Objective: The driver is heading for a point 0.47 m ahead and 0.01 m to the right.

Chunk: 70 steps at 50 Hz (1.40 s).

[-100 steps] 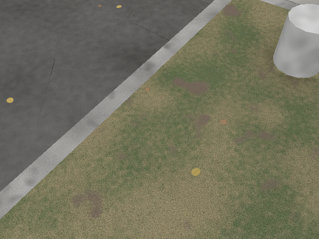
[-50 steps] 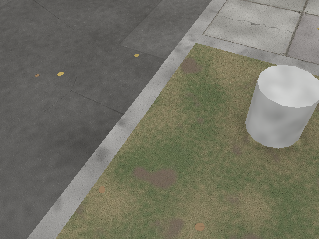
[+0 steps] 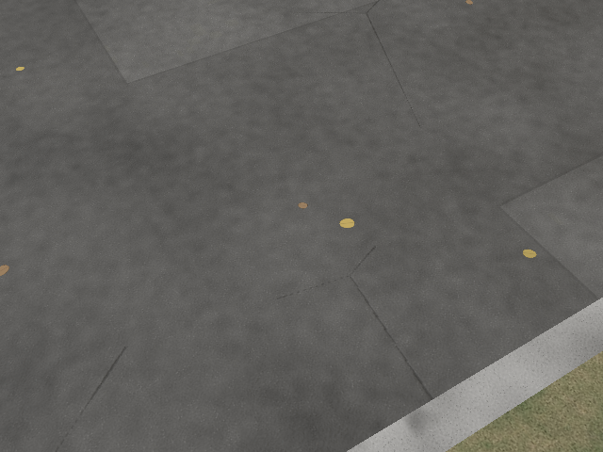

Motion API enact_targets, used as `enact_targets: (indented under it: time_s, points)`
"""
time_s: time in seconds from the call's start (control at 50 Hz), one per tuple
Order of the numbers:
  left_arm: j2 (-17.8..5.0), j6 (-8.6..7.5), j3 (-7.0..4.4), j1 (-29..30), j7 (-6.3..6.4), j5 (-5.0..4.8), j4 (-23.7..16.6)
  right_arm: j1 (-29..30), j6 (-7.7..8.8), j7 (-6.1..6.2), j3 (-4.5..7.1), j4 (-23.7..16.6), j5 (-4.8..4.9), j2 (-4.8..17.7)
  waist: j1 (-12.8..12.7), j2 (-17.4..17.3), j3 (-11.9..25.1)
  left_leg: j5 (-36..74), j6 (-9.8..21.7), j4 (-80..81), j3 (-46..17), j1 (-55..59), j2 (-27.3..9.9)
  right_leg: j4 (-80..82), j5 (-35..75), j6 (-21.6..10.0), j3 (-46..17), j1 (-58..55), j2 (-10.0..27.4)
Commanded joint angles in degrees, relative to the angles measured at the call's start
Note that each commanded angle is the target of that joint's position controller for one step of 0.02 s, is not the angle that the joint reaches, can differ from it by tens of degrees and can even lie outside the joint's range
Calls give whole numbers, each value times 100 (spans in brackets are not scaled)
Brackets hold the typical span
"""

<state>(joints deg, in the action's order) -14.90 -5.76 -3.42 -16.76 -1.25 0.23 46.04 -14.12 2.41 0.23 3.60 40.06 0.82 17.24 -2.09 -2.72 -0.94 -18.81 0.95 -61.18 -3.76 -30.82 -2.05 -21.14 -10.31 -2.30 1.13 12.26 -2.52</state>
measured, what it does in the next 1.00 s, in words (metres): walks ahead: left foot, then right foot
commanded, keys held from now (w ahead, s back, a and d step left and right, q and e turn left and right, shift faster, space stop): w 0.18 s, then no key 0.82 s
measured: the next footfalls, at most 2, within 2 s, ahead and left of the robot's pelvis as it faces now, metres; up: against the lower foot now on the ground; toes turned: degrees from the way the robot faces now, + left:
left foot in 0.28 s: +0.32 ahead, +0.15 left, +0.00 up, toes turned +2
right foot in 0.64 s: +0.34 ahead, -0.09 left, +0.00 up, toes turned +1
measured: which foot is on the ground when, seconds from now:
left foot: up 0.00-0.26, down 0.28-1.00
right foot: down 0.00-0.30, up 0.32-0.62, down 0.64-1.00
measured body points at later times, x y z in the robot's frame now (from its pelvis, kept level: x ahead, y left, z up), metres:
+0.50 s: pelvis +0.22 +0.06 +0.00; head +0.26 +0.08 +0.44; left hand +0.32 +0.34 -0.13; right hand +0.37 -0.19 -0.11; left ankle +0.28 +0.15 -0.74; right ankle +0.24 -0.10 -0.70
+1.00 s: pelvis +0.29 +0.04 -0.01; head +0.30 +0.04 +0.44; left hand +0.39 +0.30 -0.14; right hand +0.39 -0.22 -0.14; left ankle +0.28 +0.15 -0.74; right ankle +0.30 -0.09 -0.74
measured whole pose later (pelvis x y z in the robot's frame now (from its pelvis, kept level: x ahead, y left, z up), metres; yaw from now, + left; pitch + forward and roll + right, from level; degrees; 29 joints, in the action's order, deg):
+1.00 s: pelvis +0.29 +0.04 -0.01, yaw +1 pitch -1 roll +0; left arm -13.8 -0.1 -1.4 -8.3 1.4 0.2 55.0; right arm -9.5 -0.4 1.1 1.8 55.0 -0.3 14.4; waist 0.0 0.3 -2.1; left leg -15.9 0.6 -27.1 1.4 -10.0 0.7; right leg -28.6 -15.1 1.0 -0.7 12.3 1.5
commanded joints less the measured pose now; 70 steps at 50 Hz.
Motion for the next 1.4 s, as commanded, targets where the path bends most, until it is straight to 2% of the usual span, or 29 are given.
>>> enact_targets:
  time_s: [0.02,0.1,0.18,0.22,0.24,0.26,0.28,0.3,0.32,0.34,0.36,0.38,0.4,0.44,0.46,0.52,0.58,0.62,0.64,0.66,0.68,0.7,0.72,0.74,0.8,0.92,1.08,1.4]
  points:
    - [-887,-87,-183,149,41,-69,-267,278,105,-36,4,-515,-55,166,76,750,26,492,-91,821,-40,-804,-374,1231,780,-1098,-1476,-590,1567]
    - [-1068,-3,-202,-58,66,-123,-110,955,177,-119,-76,-631,-22,71,-150,697,-64,1660,-132,2201,210,-355,-264,1285,1129,-923,-811,-501,1358]
    - [-1149,97,-200,-476,63,-180,126,1510,211,-201,-60,-810,41,162,-295,727,-184,1823,-37,2841,306,-137,-106,1113,1250,-814,-761,-868,1563]
    - [-1200,188,-206,-465,97,-167,205,1492,240,-238,-14,-841,-3,268,-154,786,-162,1608,116,3169,333,121,23,688,2187,-645,-707,-1166,1603]
    - [-1247,231,-212,-379,122,-167,211,1159,258,-237,45,-749,-52,370,84,804,62,1716,222,3397,433,669,166,217,3022,-506,-574,-1225,1499]
    - [-1199,246,-186,-336,147,-169,193,533,266,-212,141,-537,-121,545,402,734,483,2168,370,3622,550,1643,308,-518,3708,-333,-393,-1080,1259]
    - [-1020,219,-105,-329,167,-76,99,-120,261,-158,237,-390,-198,860,668,518,1063,3570,594,3439,149,2942,-198,-1540,2998,-60,-188,-432,955]
    - [-488,139,95,-792,141,109,-37,-655,190,-90,292,-367,-350,1312,619,-823,1975,5546,1436,2988,-1688,5101,-1789,-3660,-202,376,48,1495,277]
    - [-564,106,112,-1223,109,8,170,-793,108,-120,230,-278,-224,1066,601,-1252,2773,5567,2012,3330,-2809,5329,-2332,-4756,-2872,486,-600,1988,27]
    - [-1067,134,-37,-879,96,-140,182,-495,57,-147,152,-295,-140,819,629,-635,2114,5189,1777,3485,-2163,4609,-1997,-5115,-2738,479,-758,2245,323]
    - [-1005,175,-28,-417,115,-181,74,-80,61,-150,89,-301,-101,632,509,-390,1411,5012,1550,3610,-1544,3942,-1673,-4949,-2437,483,-566,2468,521]
    - [-901,249,-20,-230,159,-113,71,268,77,-168,23,-279,-99,447,341,-87,989,4824,1401,3827,-1177,3221,-1420,-4581,-2110,532,-480,2359,696]
    - [-839,357,-36,-244,207,-58,88,561,90,-184,-8,-269,-117,342,128,-103,796,4526,1279,4063,-894,2525,-1246,-4146,-1835,568,-496,1916,841]
    - [-573,512,12,-465,264,-19,175,861,141,-202,3,-185,-244,345,-138,-331,773,4561,1288,4344,-486,1635,-1061,-3582,-1331,665,-387,984,801]
    - [-522,550,27,-493,289,-5,188,987,159,-195,8,-139,-259,363,-204,-392,784,4563,1311,4399,-318,1417,-1004,-3206,-1203,692,-347,719,776]
    - [-510,604,52,-102,322,37,136,966,131,-126,25,76,-235,447,-71,-407,858,3783,1256,4506,-187,1362,-949,-2225,-451,629,-325,322,729]
    - [-620,669,13,248,311,30,86,876,44,-89,-3,293,-203,456,41,-337,641,1929,1141,4623,-354,1239,-944,-1586,-123,509,-329,46,688]
    - [-596,661,12,335,300,100,87,899,3,-90,-75,402,-150,319,-49,-196,412,579,853,4528,-362,1033,-714,-755,300,356,-263,-391,616]
    - [-682,646,7,417,309,155,40,696,3,-95,-132,517,-165,176,-21,-23,292,165,592,4411,-329,952,-525,-360,763,268,-477,-583,793]
    - [-954,629,-29,489,337,139,-35,432,10,-95,-151,592,-241,133,177,381,248,-234,339,4125,-165,877,-217,-265,1388,129,-801,-709,1149]
    - [-1208,639,-101,729,346,50,31,26,-4,-76,-135,667,-220,119,531,1092,190,-220,164,4122,170,1034,129,-337,547,-59,-794,-320,1146]
    - [-853,627,-53,815,301,26,44,274,-49,-29,-138,702,-238,222,316,1015,113,81,51,3977,309,1504,170,-176,-280,-25,-727,175,951]
    - [-640,596,14,827,276,68,80,442,-93,7,-106,694,-202,314,255,865,57,290,64,3892,300,1634,141,-109,-355,80,-663,315,861]
    - [-613,557,31,870,259,88,127,461,-134,44,-113,732,-179,259,270,853,78,514,102,3858,274,1720,96,-152,-30,170,-605,281,803]
    - [-634,464,37,767,254,30,304,387,-173,72,-98,869,-176,295,225,700,256,1154,131,3800,236,1870,39,-361,796,215,-499,-50,738]
    - [-646,492,46,830,289,0,572,426,-211,93,-78,1169,-115,276,200,387,343,1802,91,3707,270,2119,19,-471,1331,155,-423,-245,669]
    - [-603,546,51,910,304,-5,903,447,-275,143,-69,1532,-107,317,216,257,240,1840,58,3744,285,2227,-7,-395,1237,147,-337,-275,576]
    - [-519,606,70,833,364,2,1390,369,-251,178,-137,2020,-115,250,205,288,-6,1208,44,3944,303,2039,-2,-208,585,209,-241,-212,469]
